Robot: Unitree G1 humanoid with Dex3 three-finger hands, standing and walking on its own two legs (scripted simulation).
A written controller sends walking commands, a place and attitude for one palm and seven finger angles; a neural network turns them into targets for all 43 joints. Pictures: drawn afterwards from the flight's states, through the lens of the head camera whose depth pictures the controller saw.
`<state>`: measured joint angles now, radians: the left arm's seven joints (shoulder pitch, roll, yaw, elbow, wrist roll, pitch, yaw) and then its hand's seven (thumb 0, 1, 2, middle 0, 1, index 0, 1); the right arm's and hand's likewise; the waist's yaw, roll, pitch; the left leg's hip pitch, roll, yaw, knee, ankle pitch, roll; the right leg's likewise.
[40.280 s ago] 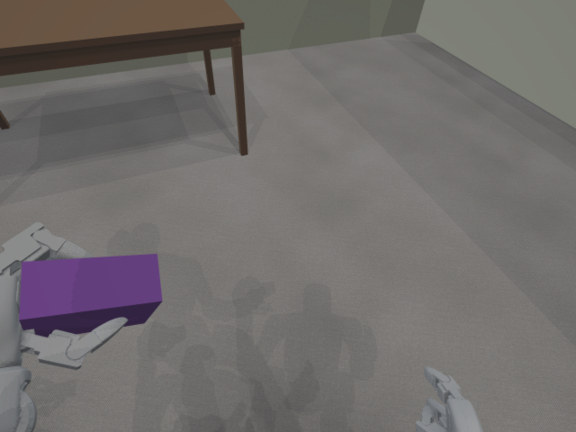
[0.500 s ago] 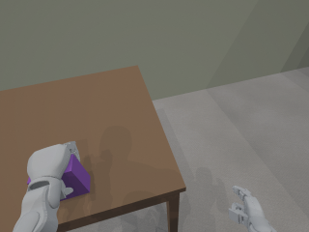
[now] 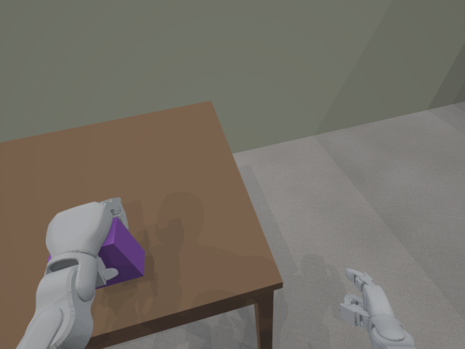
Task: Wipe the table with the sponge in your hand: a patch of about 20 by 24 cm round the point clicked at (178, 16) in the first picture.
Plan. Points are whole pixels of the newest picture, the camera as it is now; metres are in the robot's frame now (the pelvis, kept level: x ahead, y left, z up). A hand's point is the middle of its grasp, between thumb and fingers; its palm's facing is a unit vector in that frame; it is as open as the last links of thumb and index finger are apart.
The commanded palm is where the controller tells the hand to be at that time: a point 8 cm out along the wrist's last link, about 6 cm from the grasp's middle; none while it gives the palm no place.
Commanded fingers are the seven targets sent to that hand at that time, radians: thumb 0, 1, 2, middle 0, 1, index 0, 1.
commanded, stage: lift the sponge slowly off the table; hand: left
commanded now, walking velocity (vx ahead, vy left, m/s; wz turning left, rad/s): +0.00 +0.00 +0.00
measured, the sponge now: (107, 260) +0.22 +0.27 +0.06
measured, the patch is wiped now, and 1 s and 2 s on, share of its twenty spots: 1.00 1.00 1.00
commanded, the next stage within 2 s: bring the sponge back beside the body in 0.36 s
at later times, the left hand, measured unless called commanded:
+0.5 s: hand (94, 242) +0.22 +0.27 +0.11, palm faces +0.05 -0.10 -0.99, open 9.4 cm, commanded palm +0.19 +0.27 +0.18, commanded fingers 0.00 0.10 1.30 -1.20 -1.60 -1.20 -1.60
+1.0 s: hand (79, 252) +0.20 +0.28 +0.12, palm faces +0.09 -0.10 -0.99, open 9.4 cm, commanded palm +0.17 +0.27 +0.18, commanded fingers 0.00 0.10 1.30 -1.20 -1.60 -1.20 -1.60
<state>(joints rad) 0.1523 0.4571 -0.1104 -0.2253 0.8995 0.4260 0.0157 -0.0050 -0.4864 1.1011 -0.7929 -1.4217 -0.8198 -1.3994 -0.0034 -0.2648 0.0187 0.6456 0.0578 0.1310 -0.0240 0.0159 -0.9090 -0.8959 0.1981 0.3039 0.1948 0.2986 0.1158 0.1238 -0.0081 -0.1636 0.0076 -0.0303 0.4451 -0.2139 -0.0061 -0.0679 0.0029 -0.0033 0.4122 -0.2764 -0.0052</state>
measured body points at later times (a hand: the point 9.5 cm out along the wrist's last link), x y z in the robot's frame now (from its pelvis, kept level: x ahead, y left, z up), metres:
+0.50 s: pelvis +0.00 -0.01 +0.00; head -0.02 -0.05 +0.45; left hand +0.22 +0.27 +0.17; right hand +0.25 -0.21 -0.08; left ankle +0.02 +0.13 -0.74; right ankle -0.03 -0.12 -0.74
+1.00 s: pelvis -0.01 +0.00 +0.00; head -0.03 -0.05 +0.45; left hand +0.19 +0.28 +0.17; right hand +0.25 -0.20 -0.07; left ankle +0.02 +0.13 -0.74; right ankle -0.03 -0.12 -0.74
